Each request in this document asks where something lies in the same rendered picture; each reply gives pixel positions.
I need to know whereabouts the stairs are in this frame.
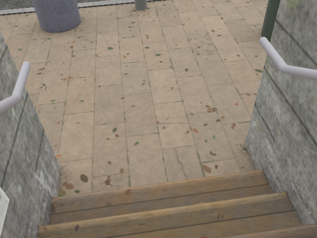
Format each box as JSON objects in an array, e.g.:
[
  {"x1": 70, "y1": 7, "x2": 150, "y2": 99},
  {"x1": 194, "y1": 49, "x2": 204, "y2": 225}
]
[{"x1": 37, "y1": 170, "x2": 317, "y2": 238}]

